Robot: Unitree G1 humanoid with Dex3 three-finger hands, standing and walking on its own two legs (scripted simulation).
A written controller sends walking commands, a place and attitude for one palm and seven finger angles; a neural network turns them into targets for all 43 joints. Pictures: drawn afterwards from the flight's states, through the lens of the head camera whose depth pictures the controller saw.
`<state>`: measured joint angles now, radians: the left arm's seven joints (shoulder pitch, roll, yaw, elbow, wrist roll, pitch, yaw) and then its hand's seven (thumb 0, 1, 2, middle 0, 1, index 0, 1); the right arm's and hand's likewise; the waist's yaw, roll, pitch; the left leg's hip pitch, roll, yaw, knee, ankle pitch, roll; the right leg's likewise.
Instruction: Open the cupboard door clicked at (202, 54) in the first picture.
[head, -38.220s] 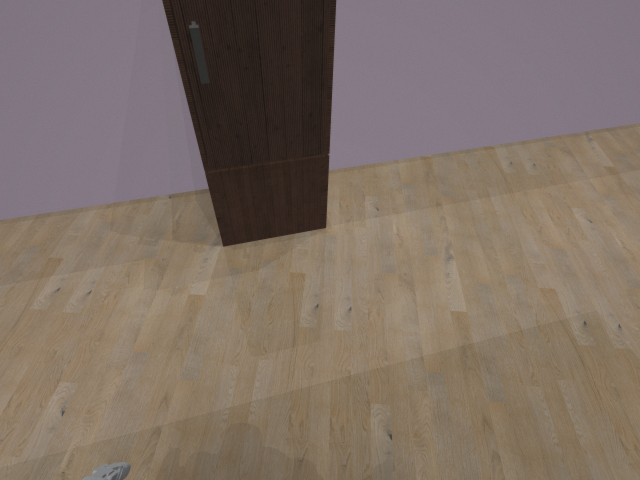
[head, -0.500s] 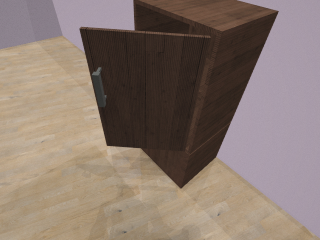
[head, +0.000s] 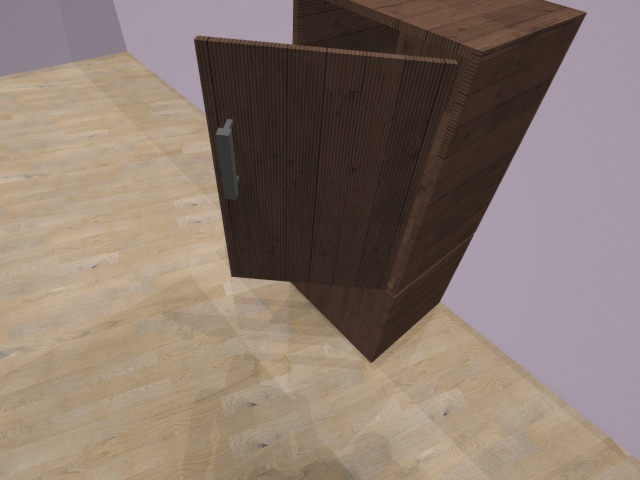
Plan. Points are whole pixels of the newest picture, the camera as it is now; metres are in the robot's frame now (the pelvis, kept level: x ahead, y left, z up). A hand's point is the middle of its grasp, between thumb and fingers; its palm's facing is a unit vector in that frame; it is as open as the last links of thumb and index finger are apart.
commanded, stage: come to a stop and stand still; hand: left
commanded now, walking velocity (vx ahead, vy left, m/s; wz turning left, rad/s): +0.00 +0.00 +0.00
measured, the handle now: (230, 159) +0.64 +0.21 +0.05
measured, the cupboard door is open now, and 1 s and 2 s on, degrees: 45 45 45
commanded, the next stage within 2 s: look again from close up in 0.64 s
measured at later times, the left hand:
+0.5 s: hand out of the picture -0.09 +0.17 -0.19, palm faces +0.05 -0.99 -0.15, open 7.4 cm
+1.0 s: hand out of the picture -0.08 +0.21 -0.18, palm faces +0.00 -0.98 -0.21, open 7.4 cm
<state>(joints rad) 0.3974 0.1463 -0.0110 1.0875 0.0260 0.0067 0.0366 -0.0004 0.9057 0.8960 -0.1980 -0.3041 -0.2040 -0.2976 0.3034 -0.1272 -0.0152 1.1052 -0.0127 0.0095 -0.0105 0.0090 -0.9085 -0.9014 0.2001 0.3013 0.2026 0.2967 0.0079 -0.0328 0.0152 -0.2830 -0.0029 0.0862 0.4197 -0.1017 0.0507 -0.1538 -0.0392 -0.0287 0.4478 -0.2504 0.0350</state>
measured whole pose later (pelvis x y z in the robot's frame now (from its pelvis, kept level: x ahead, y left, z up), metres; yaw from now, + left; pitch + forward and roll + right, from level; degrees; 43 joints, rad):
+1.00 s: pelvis -0.06 +0.03 +0.00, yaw -2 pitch -1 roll -1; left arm 0.36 0.18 0.01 1.09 0.02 0.00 0.03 0.00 0.90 0.90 -0.20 -0.30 -0.20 -0.30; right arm 0.27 -0.20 -0.04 1.08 -0.01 0.00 -0.03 0.01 -0.91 -0.90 0.20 0.30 0.20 0.30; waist 0.01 0.00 0.03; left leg -0.26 0.02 0.03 0.52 -0.23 0.00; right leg -0.12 0.01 -0.08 0.48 -0.35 -0.01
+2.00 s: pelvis -0.01 +0.07 -0.01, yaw -2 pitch +0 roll +0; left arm 0.39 0.12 0.04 1.12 0.04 0.01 0.00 0.00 0.91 0.90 -0.20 -0.30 -0.20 -0.30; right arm 0.30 -0.12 -0.03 1.05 -0.03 -0.06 -0.03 0.01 -0.93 -0.90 0.20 0.30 0.20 0.30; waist 0.01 -0.07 0.03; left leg -0.27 0.03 0.17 0.53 -0.25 0.04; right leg -0.41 -0.07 -0.06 1.06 -0.39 0.00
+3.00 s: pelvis +0.09 -0.02 -0.02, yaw -1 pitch -3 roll +0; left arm 0.30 0.16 0.02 0.94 0.04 -0.01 0.05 0.00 0.91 0.90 -0.20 -0.30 -0.20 -0.30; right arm 0.16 -0.20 -0.07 0.92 -0.02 0.04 0.00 0.01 -0.91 -0.90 0.20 0.30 0.20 0.30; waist 0.01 0.07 0.04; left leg -0.43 0.02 0.06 0.86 -0.41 0.00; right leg -0.27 -0.02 -0.05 0.69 -0.38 -0.01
